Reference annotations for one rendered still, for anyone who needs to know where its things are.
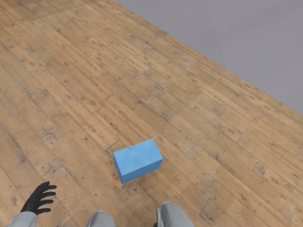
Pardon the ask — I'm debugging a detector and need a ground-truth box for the robot left shin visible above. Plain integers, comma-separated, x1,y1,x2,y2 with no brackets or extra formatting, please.
86,210,105,227

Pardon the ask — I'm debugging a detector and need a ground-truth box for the robot left forearm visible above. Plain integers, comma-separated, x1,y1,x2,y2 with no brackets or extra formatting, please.
6,211,37,227

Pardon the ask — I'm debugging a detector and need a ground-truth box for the right robot thigh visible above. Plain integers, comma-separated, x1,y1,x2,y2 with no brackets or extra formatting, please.
156,203,195,227

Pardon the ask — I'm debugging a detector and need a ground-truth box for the robot left hand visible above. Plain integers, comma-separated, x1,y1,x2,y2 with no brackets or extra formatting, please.
20,181,57,215

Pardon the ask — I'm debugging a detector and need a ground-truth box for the carton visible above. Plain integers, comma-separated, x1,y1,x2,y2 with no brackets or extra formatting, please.
113,139,163,184

